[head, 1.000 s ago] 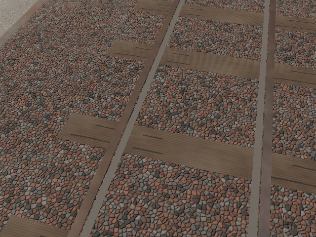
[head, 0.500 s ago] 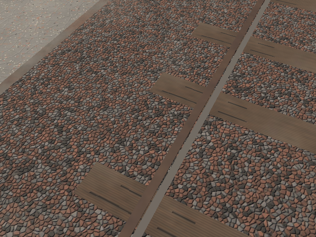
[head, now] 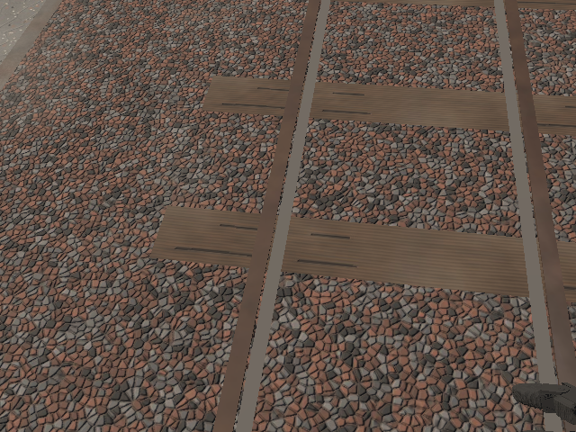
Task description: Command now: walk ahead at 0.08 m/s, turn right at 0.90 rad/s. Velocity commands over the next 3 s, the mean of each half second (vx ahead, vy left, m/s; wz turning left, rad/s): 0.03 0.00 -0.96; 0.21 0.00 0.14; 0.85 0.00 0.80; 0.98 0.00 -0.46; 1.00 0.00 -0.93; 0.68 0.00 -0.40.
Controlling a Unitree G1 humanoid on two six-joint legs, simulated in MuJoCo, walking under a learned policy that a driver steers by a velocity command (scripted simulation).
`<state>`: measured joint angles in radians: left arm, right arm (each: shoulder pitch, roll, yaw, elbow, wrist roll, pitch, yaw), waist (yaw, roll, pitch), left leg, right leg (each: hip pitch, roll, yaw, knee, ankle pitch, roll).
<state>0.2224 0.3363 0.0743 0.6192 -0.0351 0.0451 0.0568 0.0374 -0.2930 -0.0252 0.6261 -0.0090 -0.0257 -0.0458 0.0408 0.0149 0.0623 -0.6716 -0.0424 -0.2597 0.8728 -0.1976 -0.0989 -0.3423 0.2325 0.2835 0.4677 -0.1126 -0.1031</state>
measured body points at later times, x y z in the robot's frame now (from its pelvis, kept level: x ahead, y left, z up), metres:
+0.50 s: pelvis +0.09 +0.07 +0.00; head +0.13 +0.06 +0.45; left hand +0.34 +0.27 -0.09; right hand +0.13 -0.24 -0.09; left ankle +0.18 +0.16 -0.74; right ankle +0.03 -0.07 -0.66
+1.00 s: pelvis +0.12 +0.01 +0.01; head +0.12 +0.01 +0.46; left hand +0.30 +0.23 -0.10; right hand +0.11 -0.31 -0.10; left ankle +0.23 +0.14 -0.64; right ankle +0.01 -0.06 -0.74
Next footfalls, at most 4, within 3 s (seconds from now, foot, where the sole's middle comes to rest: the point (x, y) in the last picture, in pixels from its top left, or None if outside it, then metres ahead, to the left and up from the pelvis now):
0.20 left None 0.22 0.14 -0.77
0.66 right None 0.05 -0.08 -0.77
1.28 left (284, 417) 0.46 0.10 -0.77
1.76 right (300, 240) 0.93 0.08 -0.77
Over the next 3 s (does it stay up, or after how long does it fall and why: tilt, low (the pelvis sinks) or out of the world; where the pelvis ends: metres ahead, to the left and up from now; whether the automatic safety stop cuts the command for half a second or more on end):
stays up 1.76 -0.24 -0.03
